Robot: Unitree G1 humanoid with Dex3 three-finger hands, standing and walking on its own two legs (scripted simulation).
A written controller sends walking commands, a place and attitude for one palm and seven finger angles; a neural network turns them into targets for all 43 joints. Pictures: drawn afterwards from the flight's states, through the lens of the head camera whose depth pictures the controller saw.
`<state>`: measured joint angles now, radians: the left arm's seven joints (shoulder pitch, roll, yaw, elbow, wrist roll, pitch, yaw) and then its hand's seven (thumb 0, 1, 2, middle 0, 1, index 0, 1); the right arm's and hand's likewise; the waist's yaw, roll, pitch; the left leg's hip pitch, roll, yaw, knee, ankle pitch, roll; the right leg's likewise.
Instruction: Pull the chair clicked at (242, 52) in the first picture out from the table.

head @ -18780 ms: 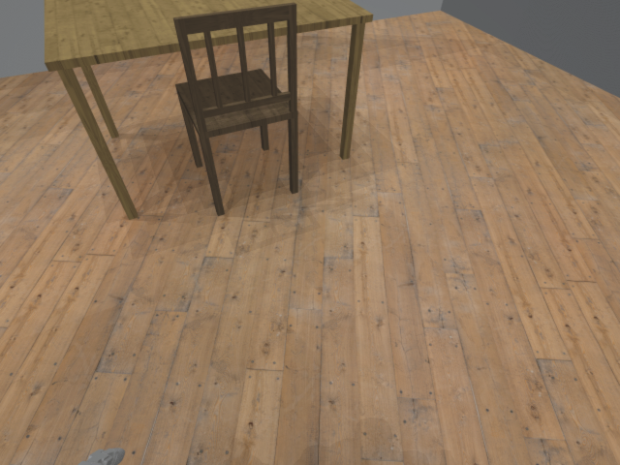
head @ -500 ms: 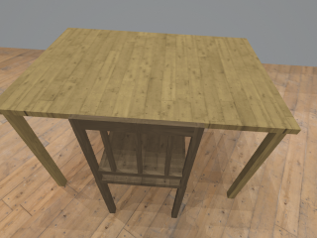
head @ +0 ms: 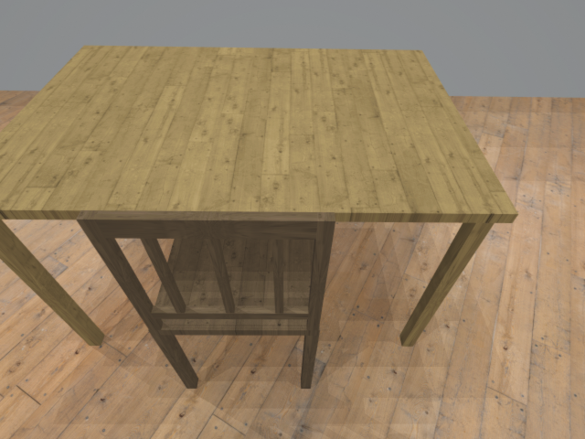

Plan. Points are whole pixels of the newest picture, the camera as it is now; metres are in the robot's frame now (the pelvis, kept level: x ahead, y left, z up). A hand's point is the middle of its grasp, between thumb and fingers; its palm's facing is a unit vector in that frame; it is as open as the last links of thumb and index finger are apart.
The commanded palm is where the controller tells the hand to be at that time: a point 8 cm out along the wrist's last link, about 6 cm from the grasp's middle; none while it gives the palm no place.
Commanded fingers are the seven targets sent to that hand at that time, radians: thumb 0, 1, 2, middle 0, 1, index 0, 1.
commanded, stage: come to a stop and stand still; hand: left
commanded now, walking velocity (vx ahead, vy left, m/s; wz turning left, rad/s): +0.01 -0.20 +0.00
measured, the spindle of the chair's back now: (222, 277) +0.42 +0.16 -0.11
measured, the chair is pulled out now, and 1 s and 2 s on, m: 0.00 0.00 0.00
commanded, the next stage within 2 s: look again from close up in 1.54 s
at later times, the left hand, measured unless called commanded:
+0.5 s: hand out of the picture -0.02 +0.10 -0.17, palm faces +0.13 -0.97 -0.20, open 7.3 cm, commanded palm none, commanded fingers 0.00 0.90 0.90 -0.20 -0.30 -0.20 -0.30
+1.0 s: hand out of the picture -0.01 +0.20 -0.17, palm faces +0.10 -0.97 -0.21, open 7.4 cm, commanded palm none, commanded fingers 0.00 0.90 0.90 -0.20 -0.30 -0.20 -0.30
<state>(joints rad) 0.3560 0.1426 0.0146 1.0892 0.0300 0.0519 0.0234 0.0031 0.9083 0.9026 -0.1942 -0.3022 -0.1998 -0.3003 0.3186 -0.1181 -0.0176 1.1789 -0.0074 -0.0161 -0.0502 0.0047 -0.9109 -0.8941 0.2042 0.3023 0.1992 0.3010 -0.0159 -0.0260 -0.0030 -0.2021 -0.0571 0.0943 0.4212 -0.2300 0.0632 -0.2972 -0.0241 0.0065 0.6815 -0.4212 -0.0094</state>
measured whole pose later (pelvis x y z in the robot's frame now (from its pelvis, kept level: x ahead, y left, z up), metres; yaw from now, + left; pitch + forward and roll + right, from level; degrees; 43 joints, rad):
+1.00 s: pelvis -0.01 +0.02 +0.00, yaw +4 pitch -1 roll +0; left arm 0.30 0.19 0.00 1.04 0.02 0.00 0.03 0.00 0.91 0.90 -0.19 -0.30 -0.20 -0.30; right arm 0.28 -0.15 -0.01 1.10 0.00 -0.01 -0.01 0.00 -0.94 -0.89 0.20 0.30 0.20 0.30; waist 0.02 -0.03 0.02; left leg -0.21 -0.04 0.03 0.44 -0.21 0.04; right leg -0.20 -0.06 -0.02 0.45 -0.23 0.04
